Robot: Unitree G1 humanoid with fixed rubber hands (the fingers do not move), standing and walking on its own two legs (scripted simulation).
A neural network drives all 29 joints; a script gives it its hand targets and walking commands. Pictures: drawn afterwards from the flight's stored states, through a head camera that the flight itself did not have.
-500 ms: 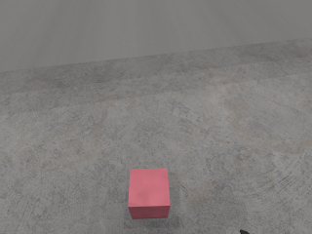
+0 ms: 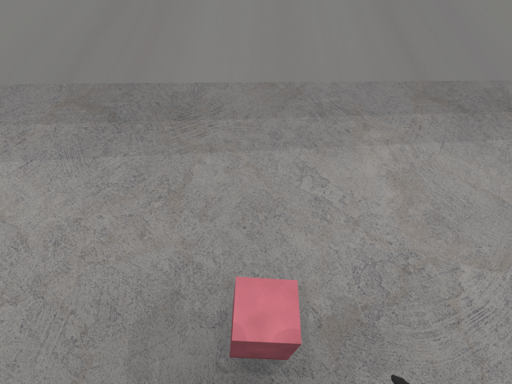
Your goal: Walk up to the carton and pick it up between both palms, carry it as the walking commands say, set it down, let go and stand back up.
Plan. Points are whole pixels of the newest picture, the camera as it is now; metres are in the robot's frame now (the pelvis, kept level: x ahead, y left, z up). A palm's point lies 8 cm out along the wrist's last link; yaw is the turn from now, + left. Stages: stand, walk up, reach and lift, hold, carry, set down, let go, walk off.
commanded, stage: walk up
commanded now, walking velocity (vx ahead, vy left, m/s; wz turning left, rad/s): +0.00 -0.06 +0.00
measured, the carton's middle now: (262, 319) +0.40 -0.07 -0.65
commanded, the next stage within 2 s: stand in 0.84 s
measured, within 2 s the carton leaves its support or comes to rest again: neither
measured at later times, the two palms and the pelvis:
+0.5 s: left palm out of the picture +0.02 +0.18 -0.12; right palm out of the picture +0.08 -0.29 -0.14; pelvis -0.01 -0.07 +0.00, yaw +0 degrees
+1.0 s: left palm out of the picture +0.02 +0.18 -0.14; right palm out of the picture +0.07 -0.29 -0.12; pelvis -0.02 -0.05 +0.00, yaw +0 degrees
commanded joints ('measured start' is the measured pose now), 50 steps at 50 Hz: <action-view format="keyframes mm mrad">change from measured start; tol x16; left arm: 1 48 87 51 23 15 18 -18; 50 51 81 24 34 23 -57 0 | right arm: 1 122 -186 -30 46 12 -29 -27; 50 55 -100 -10 56 -5 -17 -5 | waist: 1 -51 195 -90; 10 -8 212 -55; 14 -8 -83 -47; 50 -7 61 -8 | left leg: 1 283 286 -342 -244 315 32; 8 175 256 -321 -276 77 105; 14 -53 -35 23 30 -112 -25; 30 138 66 -18 -50 236 -9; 50 64 85 -99 -139 106 -8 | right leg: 1 -134 28 174 38 18 -23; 10 98 40 74 -369 171 -41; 14 175 -291 298 -512 352 -153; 15 157 -271 293 -522 96 -169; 22 184 -156 148 -374 691 -120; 50 73 -80 148 -404 194 -125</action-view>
